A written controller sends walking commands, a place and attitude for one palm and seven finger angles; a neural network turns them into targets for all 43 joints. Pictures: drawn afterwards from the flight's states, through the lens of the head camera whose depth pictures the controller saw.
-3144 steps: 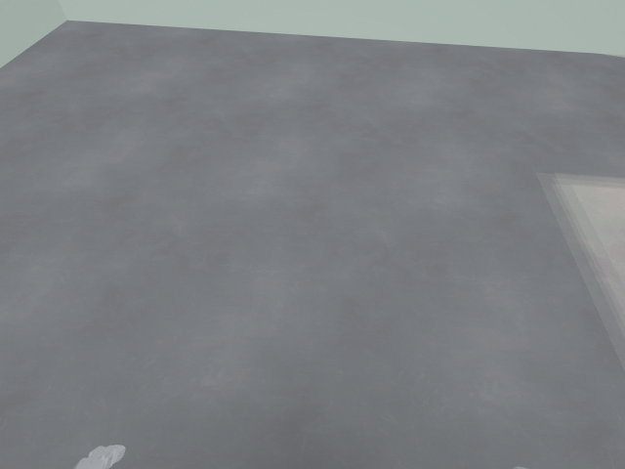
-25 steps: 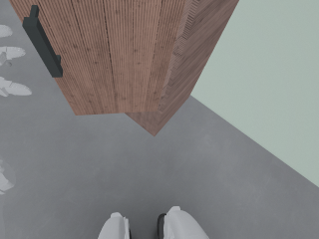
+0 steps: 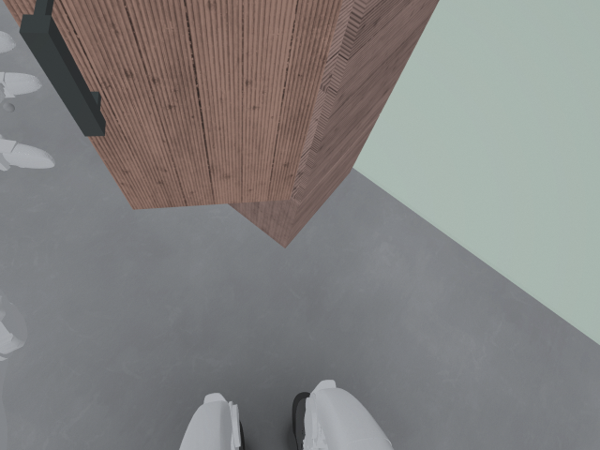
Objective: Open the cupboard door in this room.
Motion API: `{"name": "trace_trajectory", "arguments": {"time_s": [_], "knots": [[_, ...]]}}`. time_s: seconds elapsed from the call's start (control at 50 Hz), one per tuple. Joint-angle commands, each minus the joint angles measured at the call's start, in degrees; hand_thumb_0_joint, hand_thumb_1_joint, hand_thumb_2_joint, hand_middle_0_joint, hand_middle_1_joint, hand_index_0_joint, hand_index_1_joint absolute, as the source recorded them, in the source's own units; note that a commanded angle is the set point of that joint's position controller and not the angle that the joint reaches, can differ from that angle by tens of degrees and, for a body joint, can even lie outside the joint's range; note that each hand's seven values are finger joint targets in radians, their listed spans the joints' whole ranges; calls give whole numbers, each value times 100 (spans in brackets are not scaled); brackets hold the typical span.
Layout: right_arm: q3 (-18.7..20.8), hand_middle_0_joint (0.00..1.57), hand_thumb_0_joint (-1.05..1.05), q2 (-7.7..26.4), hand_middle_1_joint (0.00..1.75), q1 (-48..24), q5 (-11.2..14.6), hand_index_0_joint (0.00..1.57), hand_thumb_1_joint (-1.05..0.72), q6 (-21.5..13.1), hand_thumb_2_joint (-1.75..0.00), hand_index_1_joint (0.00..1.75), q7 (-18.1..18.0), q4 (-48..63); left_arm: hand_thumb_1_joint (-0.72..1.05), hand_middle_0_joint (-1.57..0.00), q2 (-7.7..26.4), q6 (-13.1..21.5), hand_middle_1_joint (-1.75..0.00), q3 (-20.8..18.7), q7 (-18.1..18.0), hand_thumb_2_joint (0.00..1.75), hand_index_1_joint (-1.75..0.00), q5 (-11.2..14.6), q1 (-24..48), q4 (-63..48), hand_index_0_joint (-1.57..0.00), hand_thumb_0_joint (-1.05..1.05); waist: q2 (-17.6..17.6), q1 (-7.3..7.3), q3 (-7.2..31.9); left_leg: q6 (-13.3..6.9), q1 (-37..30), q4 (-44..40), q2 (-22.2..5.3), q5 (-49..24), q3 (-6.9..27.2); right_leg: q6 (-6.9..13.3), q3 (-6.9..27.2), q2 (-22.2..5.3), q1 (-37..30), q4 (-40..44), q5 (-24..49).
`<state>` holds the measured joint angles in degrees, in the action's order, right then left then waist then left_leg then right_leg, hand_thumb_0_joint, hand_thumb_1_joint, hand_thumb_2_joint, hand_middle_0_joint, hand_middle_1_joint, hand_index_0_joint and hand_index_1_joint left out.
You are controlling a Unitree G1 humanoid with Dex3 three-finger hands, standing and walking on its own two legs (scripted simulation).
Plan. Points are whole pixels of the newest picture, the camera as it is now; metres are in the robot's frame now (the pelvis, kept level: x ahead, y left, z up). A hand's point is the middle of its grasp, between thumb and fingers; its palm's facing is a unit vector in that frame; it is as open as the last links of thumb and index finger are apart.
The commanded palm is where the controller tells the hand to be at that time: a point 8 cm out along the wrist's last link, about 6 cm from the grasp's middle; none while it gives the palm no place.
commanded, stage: slide the fingers in behind the handle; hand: left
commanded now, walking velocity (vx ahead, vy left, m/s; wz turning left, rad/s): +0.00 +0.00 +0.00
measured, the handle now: (72, 71) +0.56 +0.24 +0.08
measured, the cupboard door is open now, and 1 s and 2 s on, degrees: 46 46 46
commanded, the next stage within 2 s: close the thumb around the handle in 1.36 s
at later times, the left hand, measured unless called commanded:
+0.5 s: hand (43, 109) +0.50 +0.26 +0.08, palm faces +0.04 -1.00 +0.01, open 14.0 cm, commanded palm +0.48 +0.29 +0.08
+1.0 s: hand (83, 109) +0.50 +0.21 +0.08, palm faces +0.05 -1.00 +0.00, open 14.0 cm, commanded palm +0.48 +0.26 +0.08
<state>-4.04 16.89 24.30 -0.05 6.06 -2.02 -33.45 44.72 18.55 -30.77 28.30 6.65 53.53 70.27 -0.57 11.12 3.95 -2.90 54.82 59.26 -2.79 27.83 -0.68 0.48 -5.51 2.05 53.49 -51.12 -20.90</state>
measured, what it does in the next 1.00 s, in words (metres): stands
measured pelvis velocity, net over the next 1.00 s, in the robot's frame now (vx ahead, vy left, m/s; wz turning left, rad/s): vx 0.00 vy -0.01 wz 0.01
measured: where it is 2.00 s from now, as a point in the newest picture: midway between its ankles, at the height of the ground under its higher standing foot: outside the picture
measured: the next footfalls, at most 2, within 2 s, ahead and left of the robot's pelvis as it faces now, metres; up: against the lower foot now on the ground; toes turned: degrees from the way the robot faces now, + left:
none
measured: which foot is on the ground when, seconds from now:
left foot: down 0.00-1.00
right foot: down 0.00-1.00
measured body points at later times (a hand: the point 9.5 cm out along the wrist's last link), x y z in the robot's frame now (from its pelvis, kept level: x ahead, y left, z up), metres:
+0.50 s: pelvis +0.00 +0.00 +0.00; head +0.14 +0.04 +0.43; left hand +0.50 +0.31 +0.08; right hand +0.01 -0.27 -0.10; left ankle -0.01 +0.08 -0.67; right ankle +0.03 -0.12 -0.67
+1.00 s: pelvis +0.00 -0.01 +0.01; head +0.13 +0.02 +0.44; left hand +0.49 +0.27 +0.09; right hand +0.01 -0.27 -0.10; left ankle -0.01 +0.08 -0.67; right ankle +0.03 -0.12 -0.67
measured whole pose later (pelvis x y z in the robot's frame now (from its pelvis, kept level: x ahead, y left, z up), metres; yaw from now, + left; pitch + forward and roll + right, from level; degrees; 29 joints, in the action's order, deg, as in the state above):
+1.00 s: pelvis +0.00 -0.01 +0.01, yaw +1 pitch +21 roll -4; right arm -2.5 15.6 23.5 -0.3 5.4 -0.4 -34.3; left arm 31.4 21.5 -24.8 16.8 6.2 49.9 66.1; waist -1.4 9.7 5.2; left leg -2.3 50.2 56.9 -2.2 27.4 -1.2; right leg 1.0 -4.9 1.6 49.9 -50.9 -21.6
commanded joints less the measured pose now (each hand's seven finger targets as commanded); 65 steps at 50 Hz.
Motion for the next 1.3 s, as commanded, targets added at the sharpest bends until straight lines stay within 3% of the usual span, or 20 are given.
{"name": "trace_trajectory", "arguments": {"time_s": [0.0,0.04,0.12,0.14,0.26,0.4,0.52,0.58,0.68,0.72,0.74,0.78,0.82,0.86,0.88,0.9,0.94,0.98,1.22,1.28], "knots": [[464,20,0,1175,30,1078,-57,20,-90,-65,-90,30,-37,200,-50,-30,1688,395,-120,-213,-99,30,-120,214,2004,-1362,-30,0,-1247,-116,2993,222,-2585,-662,-8,-3342,558,104,214,209,-1130,296,1665],[444,20,0,1140,30,1037,-44,20,-90,-55,-90,30,-23,179,-50,-30,1508,379,-120,-44,-148,30,-120,191,2122,-1331,-30,0,-1265,-53,2827,214,-2511,-695,-2,-3107,517,74,229,197,-1075,340,1574],[459,20,0,1147,30,1020,-55,20,-90,-71,-90,30,-23,191,-50,-30,1676,470,-120,-161,-296,30,-120,115,2216,-1488,-30,0,-1343,-102,2897,243,-2578,-734,-3,-3120,551,90,228,191,-1118,318,1541],[451,20,0,1107,30,1011,-54,20,-90,-71,-90,30,-3,197,-50,-30,1403,507,-120,21,-308,30,-120,129,2200,-1573,-30,0,-1555,-116,2981,278,-2774,-728,6,-3255,551,95,224,188,-1051,324,1537],[479,20,0,1098,30,984,-45,20,-90,-53,-90,30,10,161,-50,-30,1012,453,-120,173,-391,30,-120,191,1968,-1310,-30,0,-1157,-85,2659,286,-2716,-777,-20,-3207,594,84,174,189,-955,370,1440],[475,20,0,1065,30,971,-67,20,-90,-81,-90,30,25,183,-50,-30,904,571,-120,181,-605,30,-120,168,2135,-1481,-30,0,-1007,-80,2798,238,-2577,-750,23,-3123,556,96,219,169,-1172,304,1589],[483,20,0,1032,30,921,-53,20,-90,-84,-90,30,42,160,-50,-30,750,617,-120,279,-695,30,-120,131,2131,-1514,-30,0,-1204,-118,2889,269,-2689,-757,29,-3196,552,86,234,153,-1153,307,1607],[484,20,0,1033,30,920,-53,20,-90,-93,-90,30,38,150,-50,-30,733,571,-120,286,-748,30,-120,110,2136,-1383,-30,0,-874,-79,2747,203,-2396,-767,51,-2890,516,75,258,153,-1315,326,1611],[496,20,0,979,30,893,-58,20,-90,-124,-90,30,67,160,-50,-30,478,655,-120,408,-826,30,-120,126,2107,-1601,-30,0,-1100,-112,2934,214,-2563,-758,64,-3043,470,77,278,149,-1381,323,1749],[517,20,0,989,30,919,-57,20,-90,-116,-90,30,65,140,-50,-30,596,687,-120,282,-864,30,-120,141,2097,-1700,-30,0,-1098,-140,3042,227,-2653,-758,46,-3242,492,78,272,146,-1427,304,1861],[525,20,0,964,30,910,-58,20,-90,-115,-90,30,79,143,-50,-30,374,683,-120,442,-864,30,-120,145,2077,-1793,-30,0,-1156,-138,3113,236,-2751,-757,50,-3314,496,75,264,147,-1401,302,1864],[534,20,0,965,30,898,-57,20,-90,-112,-90,30,97,141,-50,-30,355,649,-120,384,-921,30,-120,166,1874,-1740,-30,0,-990,-189,2977,226,-2660,-795,49,-3216,475,78,253,152,-1475,344,1849],[518,20,0,954,30,873,-34,20,-90,-107,-90,30,97,130,-50,-30,208,602,-120,523,-980,30,-120,147,1983,-1561,-30,0,-822,-90,2673,182,-2401,-824,68,-2906,443,59,271,144,-1419,367,1759],[531,20,0,941,30,874,-45,20,-90,-129,-90,30,99,131,-50,-30,164,617,-120,546,-1064,30,-120,108,2105,-1628,-30,0,-933,-96,2683,169,-2366,-851,104,-2722,421,66,299,127,-1460,391,1693],[541,20,0,952,30,905,-52,20,-90,-143,-90,30,98,119,-50,-30,265,635,-120,436,-1111,30,-120,106,2062,-1623,-30,0,-724,-103,2760,152,-2309,-842,102,-2702,422,61,308,128,-1572,382,1742],[535,20,0,965,30,906,-58,20,-90,-150,-90,30,91,144,-50,-30,412,693,-120,332,-1141,30,-120,76,2002,-1642,-30,0,-879,-175,2805,174,-2364,-842,103,-2775,435,91,312,126,-1567,348,1741],[548,20,0,906,30,871,-65,20,-90,-187,-90,30,119,112,-50,-30,73,775,-120,579,-1187,30,-120,68,2214,-1790,-30,0,-906,-91,2877,179,-2488,-818,102,-2794,428,62,315,122,-1488,356,1752],[529,20,0,935,30,850,-49,20,-90,-184,-90,30,117,121,-50,-30,327,775,-120,377,-1219,30,-120,43,1939,-1535,-30,0,-778,-172,2691,159,-2206,-845,126,-2595,371,74,355,114,-1652,371,1734],[537,20,0,929,30,845,-49,20,-90,-252,-90,30,85,99,-50,-30,224,850,-120,481,-1177,30,-120,45,2136,-1600,-30,0,-767,-111,2949,129,-2245,-804,132,-2594,349,49,414,91,-1717,347,1853],[516,20,0,940,30,850,-40,20,-90,-259,-90,30,71,88,-50,-30,291,794,-120,467,-1161,30,-120,24,2167,-1392,-30,0,-578,-90,2703,101,-1917,-842,156,-2234,330,46,435,89,-1810,384,1689]]}}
